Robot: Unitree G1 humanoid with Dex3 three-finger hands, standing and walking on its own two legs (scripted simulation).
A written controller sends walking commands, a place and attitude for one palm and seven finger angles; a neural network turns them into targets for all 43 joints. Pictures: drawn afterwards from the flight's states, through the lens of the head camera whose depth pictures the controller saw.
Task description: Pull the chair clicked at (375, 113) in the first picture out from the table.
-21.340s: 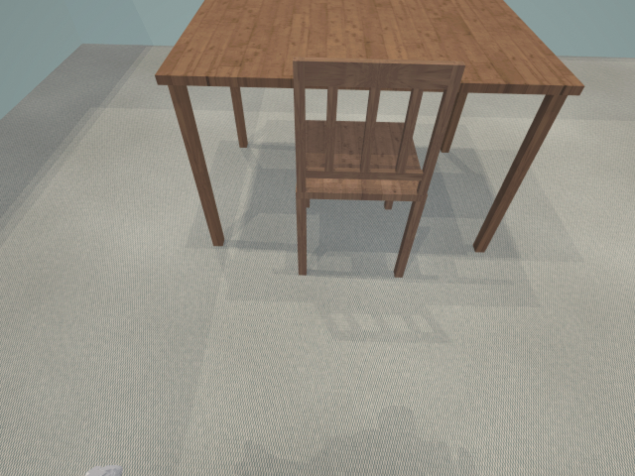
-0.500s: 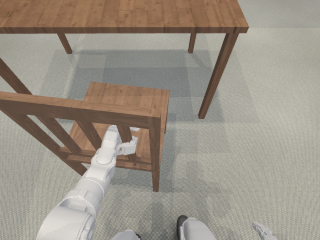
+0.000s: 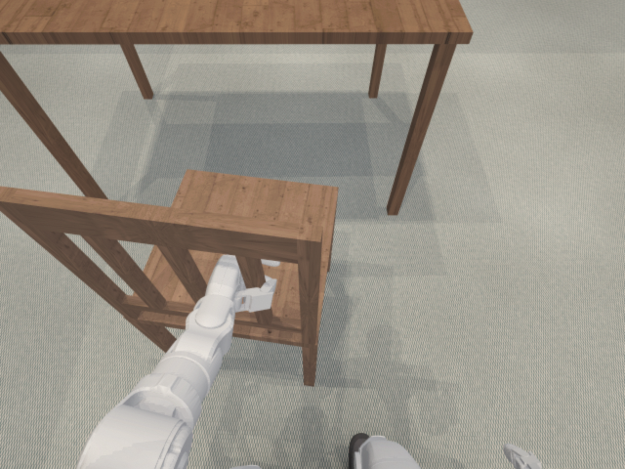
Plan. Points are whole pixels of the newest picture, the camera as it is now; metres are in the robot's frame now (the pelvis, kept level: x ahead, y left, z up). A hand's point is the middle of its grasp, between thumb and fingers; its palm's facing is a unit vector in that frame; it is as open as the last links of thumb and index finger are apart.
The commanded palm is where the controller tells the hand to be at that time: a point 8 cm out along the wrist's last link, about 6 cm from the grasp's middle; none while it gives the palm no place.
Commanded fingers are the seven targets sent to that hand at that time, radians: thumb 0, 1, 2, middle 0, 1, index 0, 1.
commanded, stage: step backward, pulling the chair out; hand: left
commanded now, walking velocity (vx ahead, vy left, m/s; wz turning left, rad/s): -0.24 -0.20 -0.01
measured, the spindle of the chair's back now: (193, 282) +0.40 +0.19 -0.10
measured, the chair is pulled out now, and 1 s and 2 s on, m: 0.46 0.65 0.65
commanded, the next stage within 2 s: stop walking, hand still on the chair in 0.08 s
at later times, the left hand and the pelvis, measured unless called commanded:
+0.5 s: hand (265, 400) +0.21 +0.06 -0.06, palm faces -0.17 -0.97 -0.14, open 5.9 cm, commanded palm +0.20 +0.11 -0.04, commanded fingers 0.00 0.90 0.90 -0.50 -1.45 -0.50 -1.45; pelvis -0.08 -0.01 +0.00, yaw -2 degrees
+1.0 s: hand (260, 433) +0.17 +0.06 -0.06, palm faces -0.19 -0.98 -0.12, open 5.9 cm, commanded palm +0.16 +0.12 -0.04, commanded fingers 0.00 0.90 0.90 -0.50 -1.45 -0.50 -1.45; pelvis -0.05 -0.01 +0.01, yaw -3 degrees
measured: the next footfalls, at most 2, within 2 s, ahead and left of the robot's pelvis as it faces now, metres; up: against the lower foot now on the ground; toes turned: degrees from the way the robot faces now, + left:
right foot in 0.18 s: +0.00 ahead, -0.14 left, +0.00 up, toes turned -4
